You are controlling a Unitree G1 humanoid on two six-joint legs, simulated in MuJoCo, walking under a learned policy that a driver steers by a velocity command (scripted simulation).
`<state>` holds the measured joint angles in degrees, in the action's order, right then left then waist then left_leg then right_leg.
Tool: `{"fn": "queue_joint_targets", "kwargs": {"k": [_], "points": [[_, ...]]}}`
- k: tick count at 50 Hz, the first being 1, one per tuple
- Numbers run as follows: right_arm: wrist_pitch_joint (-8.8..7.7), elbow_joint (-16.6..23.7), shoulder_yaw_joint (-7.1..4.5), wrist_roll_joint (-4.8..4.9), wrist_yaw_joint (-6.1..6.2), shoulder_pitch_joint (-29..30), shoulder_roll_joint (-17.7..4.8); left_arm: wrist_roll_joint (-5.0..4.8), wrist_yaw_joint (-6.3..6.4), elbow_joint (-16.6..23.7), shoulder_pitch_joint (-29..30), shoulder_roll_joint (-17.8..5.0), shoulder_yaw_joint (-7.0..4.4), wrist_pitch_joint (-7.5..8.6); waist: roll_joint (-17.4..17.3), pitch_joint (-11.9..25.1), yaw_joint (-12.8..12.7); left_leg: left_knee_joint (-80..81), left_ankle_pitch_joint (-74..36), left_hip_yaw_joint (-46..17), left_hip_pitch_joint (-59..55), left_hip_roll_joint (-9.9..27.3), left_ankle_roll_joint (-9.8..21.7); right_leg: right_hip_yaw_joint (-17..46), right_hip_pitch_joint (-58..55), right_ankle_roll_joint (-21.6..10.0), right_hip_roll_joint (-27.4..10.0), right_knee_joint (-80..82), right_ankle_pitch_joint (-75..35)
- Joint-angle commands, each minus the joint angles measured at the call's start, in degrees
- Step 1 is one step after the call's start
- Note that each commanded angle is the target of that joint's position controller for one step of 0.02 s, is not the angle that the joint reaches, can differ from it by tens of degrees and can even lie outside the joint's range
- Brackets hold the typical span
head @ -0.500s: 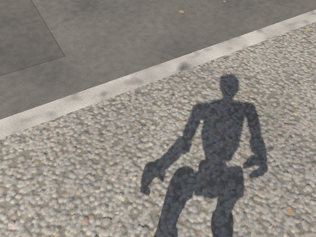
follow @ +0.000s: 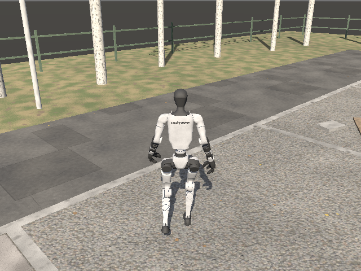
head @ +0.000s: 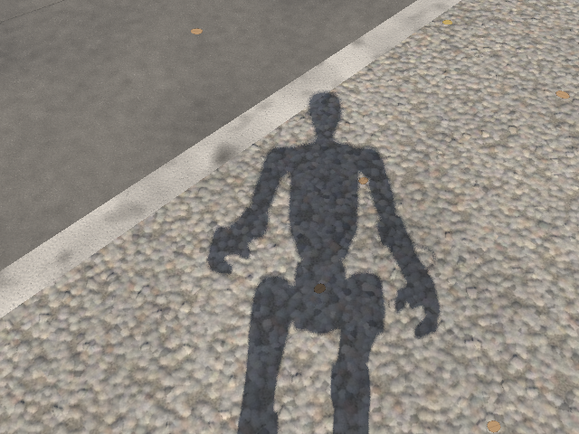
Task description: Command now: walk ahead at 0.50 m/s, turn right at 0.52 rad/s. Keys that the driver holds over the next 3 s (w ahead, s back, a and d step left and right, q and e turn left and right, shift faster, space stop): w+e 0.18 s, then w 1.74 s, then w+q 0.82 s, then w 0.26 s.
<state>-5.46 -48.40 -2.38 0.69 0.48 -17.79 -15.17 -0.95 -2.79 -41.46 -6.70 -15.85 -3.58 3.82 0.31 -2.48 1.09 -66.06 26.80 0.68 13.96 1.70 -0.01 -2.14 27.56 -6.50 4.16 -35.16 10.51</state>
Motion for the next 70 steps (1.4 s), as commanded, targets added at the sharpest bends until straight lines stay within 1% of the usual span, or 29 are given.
{"fn": "queue_joint_targets", "kwargs": {"k": [1, 3, 5, 11, 16, 19, 20, 21, 22, 23, 24, 25, 26, 30, 35, 40, 43, 45, 46, 47, 48, 49, 50, 51, 53, 57, 63, 67, 70], "points": [[-3.83, 7.96, -1.41, 0.21, -0.20, 5.15, -7.67, -0.19, 0.88, 1.92, -9.03, -7.61, -2.33, 0.32, -1.41, 8.92, -3.70, -7.33, -5.95, -6.02, 30.21, 3.32, 1.02, 28.38, -31.00, -11.76, -16.97, 18.15, -7.22], [-2.25, 8.16, -2.18, -1.24, 0.16, 3.58, -7.89, 0.55, 1.14, 3.71, -5.22, -5.57, -1.63, 0.25, 0.31, 6.01, -0.02, -1.58, -9.00, -5.82, 22.84, 5.33, -0.24, 23.02, -19.71, -10.89, -13.68, 21.08, -13.40], [-1.02, 8.76, -2.01, -1.67, 0.30, 2.86, -6.26, 0.37, 1.57, 3.85, -5.58, -6.66, -2.02, 0.54, 1.37, 5.39, 0.86, 2.69, -10.89, -4.48, 21.05, 5.15, -2.00, 19.84, -14.85, -11.39, -12.35, 22.22, -18.44], [-1.02, 12.10, -0.64, -1.38, -0.10, 14.82, -3.14, -0.37, 3.23, 2.35, -10.90, -8.18, -2.37, -0.12, 4.25, 3.79, -3.85, 28.33, -30.84, -2.54, 17.76, 1.01, -3.56, 14.31, -12.15, -6.80, -7.93, 20.76, -13.51], [-2.29, 13.94, -1.26, -0.57, -1.77, 19.61, -5.71, -0.28, 3.27, 0.22, -15.21, -8.05, -2.07, -0.38, 5.26, 2.77, -5.90, 36.52, -29.61, -3.57, 17.22, 0.07, -0.71, 20.61, -20.82, -5.87, -13.18, 16.39, -9.25], [-2.84, 12.93, -2.29, -0.70, -1.74, 13.64, -7.49, 0.01, 3.32, 0.32, -13.39, -8.38, -2.16, -0.85, 6.71, 3.89, -1.88, 40.35, -24.09, -1.60, 9.58, -1.45, 2.71, 21.78, -23.86, -3.92, -13.35, 10.30, -19.22], [-3.05, 11.47, -3.20, -1.24, -1.40, 7.09, -9.37, 0.30, 3.18, 0.81, -12.70, -6.76, -1.54, -0.81, 5.47, 8.62, 1.20, 40.13, -25.85, -2.82, -0.81, 0.27, 5.02, 19.37, -21.96, -2.36, -10.12, 1.95, -24.20], [-3.04, 10.63, -4.06, -1.84, -1.12, -2.17, -12.91, 1.38, 3.18, 1.99, -13.89, -4.37, -0.45, -0.60, -1.41, 17.24, 4.17, 38.00, -27.73, -13.37, -17.24, 9.87, 9.69, 15.16, -12.72, -0.03, -5.75, -14.35, -13.56], [-2.27, 7.63, -5.26, -1.42, -1.65, -7.73, -16.20, -0.36, 2.99, 1.70, -22.41, -0.80, 0.64, 0.28, -19.92, 23.01, 1.78, 43.83, -14.76, -38.78, -34.63, 20.76, 19.22, 9.81, 8.35, 4.13, 2.40, -33.25, 18.02], [-2.06, 7.62, -3.96, 0.09, -1.90, -8.27, -10.65, -1.10, 2.98, 1.00, -19.65, -5.84, -0.07, 0.65, -13.59, 18.90, 3.75, 48.42, -0.40, -44.69, -33.11, 20.80, 17.74, 13.39, 16.45, 4.03, -0.61, -39.42, 21.64], [-1.72, 8.22, -3.07, 0.08, -1.66, -4.50, -7.89, -1.17, 2.88, 2.48, -12.13, -8.46, -0.80, 0.73, -7.41, 10.37, 4.58, 49.50, -0.28, -36.42, -25.63, 18.51, 14.93, 12.10, 18.97, 3.82, -3.24, -40.33, 16.29], [-1.25, 8.93, -2.51, -0.62, -1.61, -0.88, -7.22, -0.34, 2.89, 3.57, -8.26, -7.64, -0.57, 0.77, -2.99, 6.25, 3.17, 50.51, -6.52, -29.85, -18.12, 16.08, 13.69, 9.50, 17.42, 3.95, -5.81, -38.10, 11.82], [-1.08, 8.92, -2.11, -0.93, -1.73, 1.10, -6.26, 0.52, 2.78, 4.13, -6.74, -6.76, -0.64, 0.89, -2.37, 3.34, 1.81, 51.97, -12.35, -25.78, -12.69, 13.98, 13.61, 8.70, 16.01, 4.25, -7.54, -34.30, 8.95], [-1.51, 7.81, -1.88, -0.64, -1.84, 1.63, -6.24, 0.55, 2.59, 3.62, -8.78, -3.44, -0.29, 0.18, -5.90, 3.48, -0.97, 55.67, -25.31, -15.91, -6.08, 10.19, 13.63, 6.05, 10.25, 5.65, -9.73, -25.66, 5.20], [-0.60, 5.54, -2.50, -0.03, -1.02, -0.98, -8.87, 0.74, 2.35, 5.61, 0.05, -1.40, 0.63, 0.61, -4.52, 2.04, 1.49, 57.51, -30.06, -8.91, -6.39, 8.82, 12.44, 4.27, 9.96, 6.91, -9.70, -8.45, -8.46], [0.39, 2.76, -2.54, 0.58, -0.95, -5.55, -9.83, -0.09, 1.16, 7.85, 8.03, -1.77, 0.60, 1.25, -4.72, 0.01, 4.30, 55.68, -28.17, -7.87, -9.68, 10.25, 11.37, 2.94, 7.13, 6.26, -7.52, 1.60, -12.96], [1.26, 1.75, -2.91, 0.77, -0.59, -5.82, -10.82, -0.18, 0.34, 8.98, 9.23, -2.98, 0.23, 1.75, -5.39, -0.48, 3.29, 52.70, -31.43, -9.01, -14.28, 12.64, 10.30, 2.84, 6.26, 4.08, -6.78, 4.95, -7.61], [1.83, 1.74, -3.10, 0.86, -0.27, -4.00, -11.69, 0.19, 0.43, 7.45, 3.05, -4.88, -0.83, 1.97, -5.68, 2.92, -1.00, 45.51, -44.20, -7.11, -14.69, 11.41, 8.64, 0.64, -3.77, 2.02, -4.45, 8.09, -6.08], [1.95, 1.92, -2.62, 0.63, -0.14, -3.90, -10.52, 0.52, 0.93, 4.96, -5.14, -7.46, -2.17, 1.88, -4.50, 8.45, -4.63, 35.87, -49.07, -4.62, -11.59, 8.52, 7.14, 0.42, -16.04, 0.24, -4.22, 8.32, -7.26], [1.76, 3.63, -1.32, -0.79, 0.03, -3.47, -7.63, 1.21, 1.61, 3.10, -16.28, -11.87, -3.38, 1.68, 1.91, 17.45, -8.75, 17.92, -35.02, -1.77, -0.06, 5.07, 4.78, 12.35, -33.66, -3.87, -15.06, 6.39, -10.06], [0.49, 4.52, 0.61, -0.46, -0.33, -10.70, -1.29, 1.36, 1.38, 2.07, -18.45, -16.03, -4.06, 1.40, 17.43, 23.52, -4.98, -0.69, 2.99, -1.79, 22.52, -4.70, 1.39, 38.55, -50.75, -12.99, -26.76, 12.29, 0.41], [-0.51, 3.60, -0.65, 0.63, -0.72, -7.77, -7.25, 0.49, 1.34, 2.05, -18.86, -10.46, -2.77, 1.21, 11.96, 21.83, -7.38, -7.49, 6.13, -7.90, 29.69, -2.09, 1.63, 42.92, -49.30, -12.45, -26.08, 16.42, 9.13], [-1.05, 5.24, -1.40, 1.55, -1.02, -2.21, -9.69, 0.30, 1.48, 2.36, -14.92, -8.48, -1.93, 1.21, 8.54, 13.34, -6.85, -7.90, 0.90, -6.78, 32.62, 0.63, 2.13, 34.42, -42.04, -9.94, -24.02, 17.50, 7.20], [-1.12, 5.74, -1.29, 1.05, -0.85, 0.78, -9.08, 0.60, 1.42, 2.76, -11.17, -7.35, -1.45, 1.14, 4.02, 9.24, -5.17, -5.38, -4.30, -5.29, 30.61, 3.11, 1.95, 28.02, -34.24, -8.47, -21.46, 18.62, 1.60], [-0.34, 5.77, -1.60, -0.15, -0.78, 1.15, -7.87, 1.42, 1.04, 2.99, -7.06, -5.02, -0.70, 1.36, 3.80, 5.35, -1.64, -0.26, -9.46, -5.21, 25.05, 5.73, 1.13, 20.91, -23.67, -7.45, -17.88, 22.07, -7.05], [1.48, 6.14, -1.16, -0.53, -0.40, 2.06, -5.04, 0.87, 1.22, 0.88, -7.67, -6.55, -1.30, 2.52, 3.46, 3.27, 0.08, 6.56, -14.89, -4.22, 23.73, 6.39, -0.77, 14.12, -17.89, -8.49, -16.59, 26.51, -13.83], [0.76, 9.08, -0.38, -0.34, -1.23, 13.82, -3.17, 0.31, 2.33, -2.39, -12.52, -8.48, -1.57, 1.69, 2.64, 0.42, -3.81, 26.71, -31.57, -2.40, 23.33, 4.57, -0.74, 7.45, -19.78, -5.54, -14.23, 27.55, -13.55], [0.20, 11.55, -0.27, 0.27, -2.44, 20.32, -3.52, -0.09, 2.54, -5.08, -16.64, -9.35, -1.69, 0.74, 2.74, -1.24, -6.04, 33.22, -30.69, -1.80, 23.92, 3.04, 0.33, 8.12, -25.79, -5.16, -16.79, 25.32, -12.30], [-0.24, 12.52, -0.55, 0.26, -3.31, 20.75, -4.62, -0.27, 2.97, -6.32, -16.93, -10.14, -2.00, -0.15, 3.75, -0.89, -4.90, 36.31, -24.77, -1.51, 22.35, 1.99, 2.47, 8.95, -30.65, -3.86, -18.92, 21.60, -17.14]]}}
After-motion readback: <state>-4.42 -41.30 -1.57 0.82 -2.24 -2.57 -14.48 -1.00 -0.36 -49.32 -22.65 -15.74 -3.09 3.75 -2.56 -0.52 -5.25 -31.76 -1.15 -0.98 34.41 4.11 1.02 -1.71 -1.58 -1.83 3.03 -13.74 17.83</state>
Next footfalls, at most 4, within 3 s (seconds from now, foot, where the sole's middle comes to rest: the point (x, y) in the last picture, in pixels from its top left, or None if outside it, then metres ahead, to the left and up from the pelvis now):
0.40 left None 0.42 0.11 -0.76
0.94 right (375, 346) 0.64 -0.18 -0.76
1.46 left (299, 232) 0.97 -0.01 -0.76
2.00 right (397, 170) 1.20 -0.32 -0.76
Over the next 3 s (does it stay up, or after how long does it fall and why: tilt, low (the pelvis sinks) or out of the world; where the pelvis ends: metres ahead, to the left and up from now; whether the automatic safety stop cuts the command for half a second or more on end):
stays up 1.59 -0.16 0.02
